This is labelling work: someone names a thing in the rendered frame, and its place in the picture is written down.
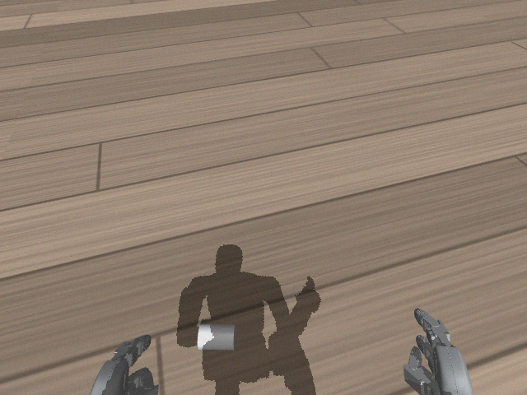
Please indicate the right robot hand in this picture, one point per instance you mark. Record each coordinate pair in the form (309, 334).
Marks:
(445, 361)

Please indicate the can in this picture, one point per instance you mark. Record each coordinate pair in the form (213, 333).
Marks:
(217, 337)

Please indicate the left robot hand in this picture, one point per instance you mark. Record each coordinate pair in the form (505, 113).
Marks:
(113, 377)

